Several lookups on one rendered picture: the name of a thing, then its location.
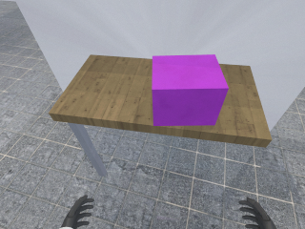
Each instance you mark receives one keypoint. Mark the table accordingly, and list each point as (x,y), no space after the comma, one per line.
(117,92)

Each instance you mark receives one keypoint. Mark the right robot hand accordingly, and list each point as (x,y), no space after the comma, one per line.
(260,215)

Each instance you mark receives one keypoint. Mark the left robot hand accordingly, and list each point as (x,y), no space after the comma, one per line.
(73,216)

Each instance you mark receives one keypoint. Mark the carton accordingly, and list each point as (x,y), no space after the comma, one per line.
(187,90)

